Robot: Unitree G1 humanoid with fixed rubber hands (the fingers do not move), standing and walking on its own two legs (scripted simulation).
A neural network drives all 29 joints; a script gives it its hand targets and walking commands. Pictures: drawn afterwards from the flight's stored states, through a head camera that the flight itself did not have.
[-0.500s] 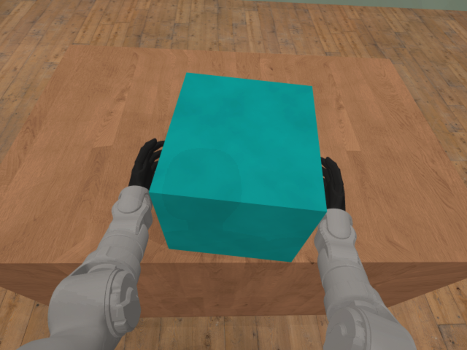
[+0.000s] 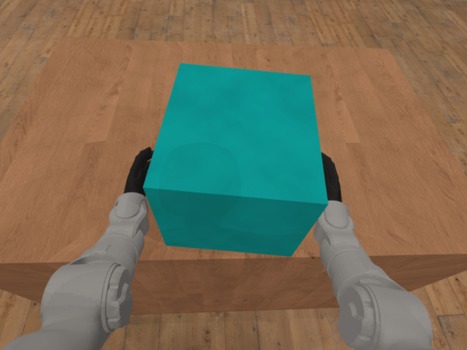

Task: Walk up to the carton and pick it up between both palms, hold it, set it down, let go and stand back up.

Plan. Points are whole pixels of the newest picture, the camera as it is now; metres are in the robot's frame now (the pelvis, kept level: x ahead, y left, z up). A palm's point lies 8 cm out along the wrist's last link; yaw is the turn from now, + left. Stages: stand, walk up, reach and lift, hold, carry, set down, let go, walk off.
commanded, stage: set down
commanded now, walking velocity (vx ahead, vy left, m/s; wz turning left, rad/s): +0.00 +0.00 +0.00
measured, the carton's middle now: (236, 161) +0.47 -0.01 +0.01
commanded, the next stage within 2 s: none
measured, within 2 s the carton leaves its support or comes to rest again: neither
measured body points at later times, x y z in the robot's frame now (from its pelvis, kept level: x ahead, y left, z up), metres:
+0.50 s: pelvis -0.03 +0.00 -0.01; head +0.04 +0.03 +0.43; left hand +0.41 +0.21 +0.02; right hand +0.38 -0.19 +0.02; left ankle -0.02 +0.13 -0.74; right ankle -0.03 -0.13 -0.74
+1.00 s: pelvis -0.06 +0.00 -0.02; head -0.01 +0.03 +0.43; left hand +0.34 +0.22 +0.00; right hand +0.29 -0.20 -0.01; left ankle -0.02 +0.13 -0.74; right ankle -0.03 -0.13 -0.74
